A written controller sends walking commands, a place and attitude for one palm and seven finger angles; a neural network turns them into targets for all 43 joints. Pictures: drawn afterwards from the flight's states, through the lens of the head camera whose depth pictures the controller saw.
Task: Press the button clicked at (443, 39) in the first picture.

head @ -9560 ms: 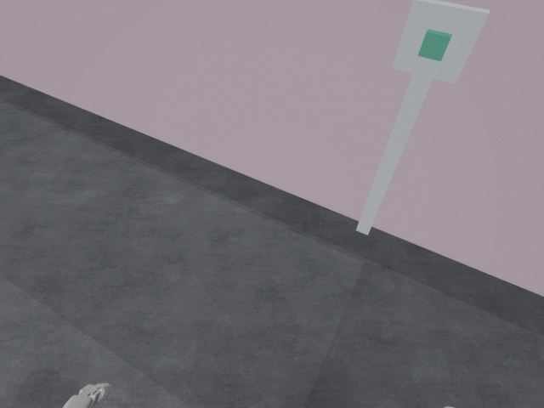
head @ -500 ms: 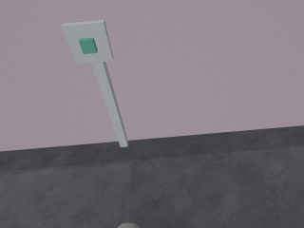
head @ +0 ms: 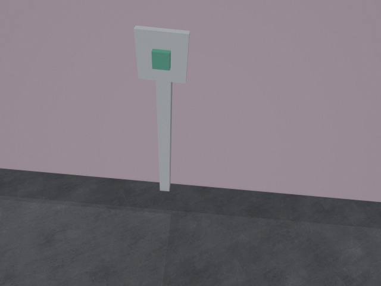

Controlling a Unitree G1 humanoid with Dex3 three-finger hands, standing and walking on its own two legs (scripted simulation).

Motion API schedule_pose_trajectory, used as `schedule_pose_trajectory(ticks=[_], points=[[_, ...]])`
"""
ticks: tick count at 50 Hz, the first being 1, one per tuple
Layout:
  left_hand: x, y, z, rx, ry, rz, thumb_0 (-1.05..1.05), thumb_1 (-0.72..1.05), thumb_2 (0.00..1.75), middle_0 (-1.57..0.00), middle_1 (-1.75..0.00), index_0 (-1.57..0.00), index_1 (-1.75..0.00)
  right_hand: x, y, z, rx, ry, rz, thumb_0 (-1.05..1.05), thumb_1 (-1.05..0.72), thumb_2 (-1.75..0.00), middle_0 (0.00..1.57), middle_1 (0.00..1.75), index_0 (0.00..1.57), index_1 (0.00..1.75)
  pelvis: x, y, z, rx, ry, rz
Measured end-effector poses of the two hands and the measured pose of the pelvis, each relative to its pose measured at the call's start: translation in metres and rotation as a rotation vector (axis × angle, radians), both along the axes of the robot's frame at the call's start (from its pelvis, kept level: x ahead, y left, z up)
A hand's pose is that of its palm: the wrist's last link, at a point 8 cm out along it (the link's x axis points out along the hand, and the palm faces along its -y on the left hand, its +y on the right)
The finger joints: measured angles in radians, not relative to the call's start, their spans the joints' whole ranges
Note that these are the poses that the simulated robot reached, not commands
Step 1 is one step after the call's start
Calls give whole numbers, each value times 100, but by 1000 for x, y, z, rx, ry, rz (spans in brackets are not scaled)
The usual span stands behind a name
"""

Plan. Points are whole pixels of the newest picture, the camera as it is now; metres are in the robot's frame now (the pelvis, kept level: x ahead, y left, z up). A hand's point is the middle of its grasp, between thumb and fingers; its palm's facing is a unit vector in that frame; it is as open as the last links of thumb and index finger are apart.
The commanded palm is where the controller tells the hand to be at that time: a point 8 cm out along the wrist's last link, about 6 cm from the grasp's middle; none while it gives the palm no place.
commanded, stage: take the last steps up to it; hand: left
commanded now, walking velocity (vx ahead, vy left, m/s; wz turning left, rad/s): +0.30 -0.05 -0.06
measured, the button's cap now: (161, 59) +0.79 +0.18 +0.11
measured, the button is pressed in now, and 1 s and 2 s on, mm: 0 0 0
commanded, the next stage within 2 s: come to a stop and stand still in 0.60 s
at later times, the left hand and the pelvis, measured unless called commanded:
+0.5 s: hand (151, 238) +0.29 +0.13 -0.18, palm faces -0.02 -0.98 -0.19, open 7.3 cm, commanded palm none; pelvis +0.18 -0.04 -0.02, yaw -1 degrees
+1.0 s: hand (135, 241) +0.28 +0.17 -0.19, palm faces +0.00 -0.99 -0.17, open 7.4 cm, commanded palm none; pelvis +0.27 -0.01 +0.00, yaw -3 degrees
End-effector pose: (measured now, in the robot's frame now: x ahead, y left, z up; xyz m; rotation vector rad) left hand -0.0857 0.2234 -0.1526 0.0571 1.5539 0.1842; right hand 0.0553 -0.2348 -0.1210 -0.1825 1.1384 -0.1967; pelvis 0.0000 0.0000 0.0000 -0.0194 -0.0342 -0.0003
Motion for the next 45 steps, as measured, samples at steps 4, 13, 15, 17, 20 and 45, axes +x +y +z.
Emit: schedule_pose_trajectory(ticks=[4, 13, 15, 17, 20, 45], points=[[74, 13, -1, 19, -128, -31, 1, 91, 90, -20, -30, -20, -30, -30, 2, -6, -3, 134, -39, -2, -95, -90, 20, 30, 20, 30, 22, 4, 0, 9, 0, -4], [253, -1, 3, 31, -326, -162, 0, 91, 90, -20, -30, -20, -30, -87, 22, -20, 81, 445, -172, 0, -92, -90, 20, 30, 20, 30, 87, -9, -10, 17, 13, -16], [294, -12, 3, 33, -367, -201, 0, 91, 90, -20, -30, -20, -30, -90, 24, -22, 106, 502, -200, 0, -92, -90, 20, 30, 20, 30, 105, -16, -15, 13, 16, -22], [330, -24, 1, 38, -416, -229, 0, 91, 90, -20, -30, -20, -30, -87, 22, -28, 129, 552, -225, 1, -91, -90, 20, 30, 20, 30, 126, -25, -23, 11, 15, -29], [364, -38, -2, 51, -477, -229, 0, 91, 90, -20, -30, -20, -30, -63, 11, -36, 150, 572, -242, 1, -91, -90, 20, 30, 20, 30, 152, -39, -30, 14, 4, -31], [345, -12, -14, -14, -99, -64, 0, 91, 90, -20, -30, -20, -30, 287, 6, -10, -3, 36, -19, 0, -95, -90, 20, 30, 20, 30, 280, -1, -7, -2, -1, -39]])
